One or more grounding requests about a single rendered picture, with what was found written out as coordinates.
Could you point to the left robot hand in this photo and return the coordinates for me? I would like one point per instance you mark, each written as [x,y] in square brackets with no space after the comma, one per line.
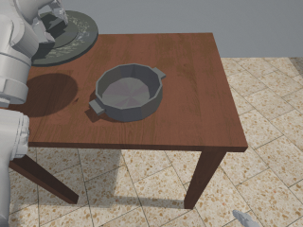
[38,26]

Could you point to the pot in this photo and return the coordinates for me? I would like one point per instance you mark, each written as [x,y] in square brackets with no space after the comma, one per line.
[128,92]

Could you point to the table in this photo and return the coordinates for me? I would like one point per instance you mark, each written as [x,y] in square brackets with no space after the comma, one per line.
[197,111]

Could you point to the lid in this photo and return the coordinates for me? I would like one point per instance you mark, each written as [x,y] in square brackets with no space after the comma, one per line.
[79,36]

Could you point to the robot left upper arm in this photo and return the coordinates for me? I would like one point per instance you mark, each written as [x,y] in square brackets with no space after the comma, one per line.
[14,135]

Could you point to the knob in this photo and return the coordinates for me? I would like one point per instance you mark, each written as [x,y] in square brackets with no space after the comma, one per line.
[53,24]

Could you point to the right robot hand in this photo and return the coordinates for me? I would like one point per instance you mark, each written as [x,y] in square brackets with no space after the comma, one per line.
[244,219]

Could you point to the robot left forearm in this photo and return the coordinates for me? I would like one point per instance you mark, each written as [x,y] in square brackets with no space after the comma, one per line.
[18,44]

